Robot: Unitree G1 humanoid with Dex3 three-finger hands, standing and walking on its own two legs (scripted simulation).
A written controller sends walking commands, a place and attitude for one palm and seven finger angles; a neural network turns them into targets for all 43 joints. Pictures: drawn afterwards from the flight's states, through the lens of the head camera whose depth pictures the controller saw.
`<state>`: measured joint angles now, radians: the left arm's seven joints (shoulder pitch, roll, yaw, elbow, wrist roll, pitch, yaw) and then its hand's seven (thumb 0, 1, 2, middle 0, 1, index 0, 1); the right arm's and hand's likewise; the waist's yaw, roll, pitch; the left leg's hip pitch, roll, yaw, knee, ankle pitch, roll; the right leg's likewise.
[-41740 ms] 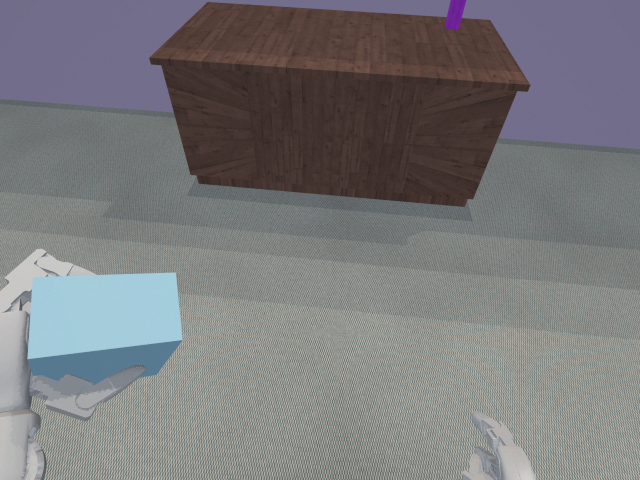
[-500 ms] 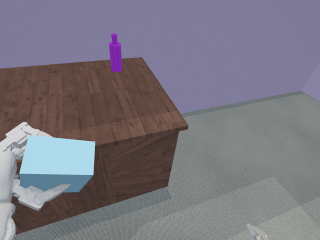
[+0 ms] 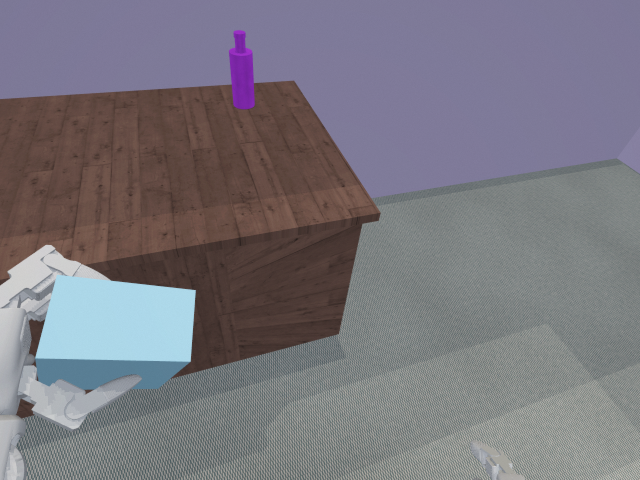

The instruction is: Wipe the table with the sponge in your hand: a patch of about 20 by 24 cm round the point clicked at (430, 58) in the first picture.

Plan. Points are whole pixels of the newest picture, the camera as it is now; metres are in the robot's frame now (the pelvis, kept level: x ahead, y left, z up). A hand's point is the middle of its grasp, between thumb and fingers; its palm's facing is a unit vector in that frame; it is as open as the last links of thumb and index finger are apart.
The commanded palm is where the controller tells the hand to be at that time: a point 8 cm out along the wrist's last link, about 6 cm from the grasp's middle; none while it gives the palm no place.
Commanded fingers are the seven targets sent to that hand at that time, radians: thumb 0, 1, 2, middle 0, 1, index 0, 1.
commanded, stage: stop stepping back and stand still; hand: left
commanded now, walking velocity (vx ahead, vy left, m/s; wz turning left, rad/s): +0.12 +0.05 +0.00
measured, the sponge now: (135, 342) +0.22 +0.19 +0.13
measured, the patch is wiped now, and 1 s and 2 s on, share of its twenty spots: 0.95 0.95 0.95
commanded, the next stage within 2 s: stand and wait in 0.18 s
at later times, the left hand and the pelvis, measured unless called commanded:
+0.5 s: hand (112, 310) +0.23 +0.21 +0.17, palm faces +0.32 -0.87 -0.37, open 10.6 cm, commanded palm +0.18 +0.27 +0.20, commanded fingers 0.00 0.10 1.30 -1.20 -1.60 -1.20 -1.60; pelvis +0.02 -0.02 +0.01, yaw +1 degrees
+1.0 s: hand (92, 283) +0.25 +0.23 +0.18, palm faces +0.37 -0.85 -0.38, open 10.6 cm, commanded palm +0.21 +0.27 +0.20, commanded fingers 0.00 0.10 1.30 -1.20 -1.60 -1.20 -1.60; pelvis +0.05 -0.01 +0.02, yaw +0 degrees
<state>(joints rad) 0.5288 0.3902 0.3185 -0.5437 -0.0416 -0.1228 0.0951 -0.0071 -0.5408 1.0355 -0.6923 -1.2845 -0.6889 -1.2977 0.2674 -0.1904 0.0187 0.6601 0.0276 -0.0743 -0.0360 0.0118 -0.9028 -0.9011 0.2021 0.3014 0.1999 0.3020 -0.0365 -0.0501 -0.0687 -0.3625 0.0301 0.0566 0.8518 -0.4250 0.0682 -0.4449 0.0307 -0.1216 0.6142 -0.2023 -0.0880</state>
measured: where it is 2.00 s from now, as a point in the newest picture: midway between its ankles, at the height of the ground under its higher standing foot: outside the picture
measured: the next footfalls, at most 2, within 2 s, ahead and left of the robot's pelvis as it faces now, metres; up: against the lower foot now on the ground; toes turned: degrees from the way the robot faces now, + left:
left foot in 0.02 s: +0.04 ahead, +0.10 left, +0.00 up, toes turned +2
right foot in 0.30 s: +0.09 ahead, -0.12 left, +0.00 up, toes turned -2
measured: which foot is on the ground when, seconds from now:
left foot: up 0.00-0.00, down 0.02-1.00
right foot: down 0.00-0.04, up 0.06-0.28, down 0.30-1.00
